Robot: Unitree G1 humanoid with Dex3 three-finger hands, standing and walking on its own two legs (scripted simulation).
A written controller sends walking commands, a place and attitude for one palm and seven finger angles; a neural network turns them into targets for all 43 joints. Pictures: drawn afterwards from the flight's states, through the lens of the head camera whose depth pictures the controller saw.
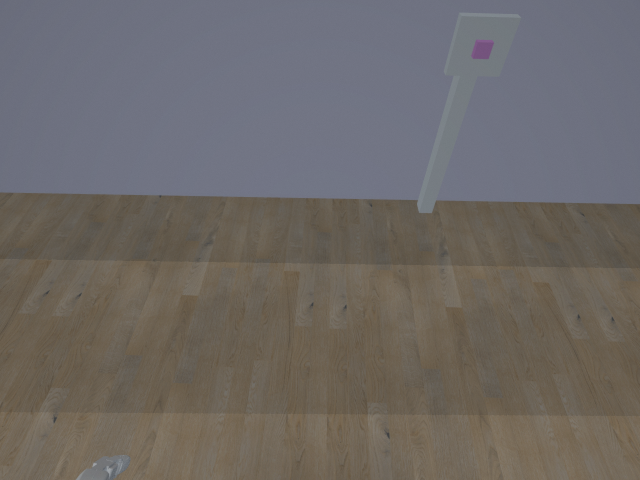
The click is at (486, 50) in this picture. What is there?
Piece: button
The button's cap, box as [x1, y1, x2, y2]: [471, 40, 493, 58]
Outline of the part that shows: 476,40 471,56 473,58 488,58 493,44 492,40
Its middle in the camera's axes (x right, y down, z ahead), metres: +0.50 -0.59 +1.21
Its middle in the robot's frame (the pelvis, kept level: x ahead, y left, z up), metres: +1.32 -0.45 -0.01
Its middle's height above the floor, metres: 0.76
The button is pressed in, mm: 0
